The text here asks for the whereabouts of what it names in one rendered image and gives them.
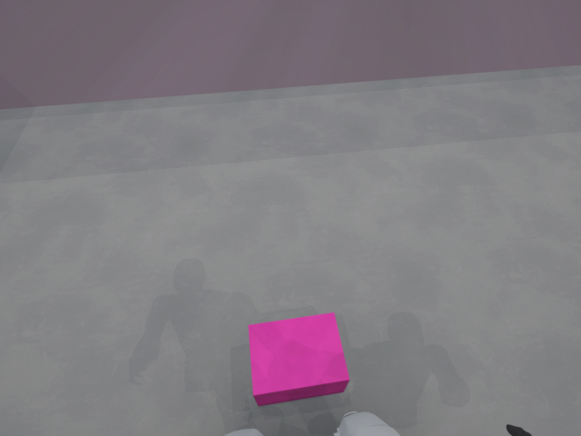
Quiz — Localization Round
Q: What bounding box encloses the carton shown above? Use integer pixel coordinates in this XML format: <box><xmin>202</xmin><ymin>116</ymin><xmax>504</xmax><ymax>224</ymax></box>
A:
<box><xmin>248</xmin><ymin>312</ymin><xmax>350</xmax><ymax>406</ymax></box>

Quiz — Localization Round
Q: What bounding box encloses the robot right thigh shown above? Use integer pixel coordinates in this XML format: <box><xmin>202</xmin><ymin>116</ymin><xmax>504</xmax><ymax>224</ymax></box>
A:
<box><xmin>333</xmin><ymin>412</ymin><xmax>400</xmax><ymax>436</ymax></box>

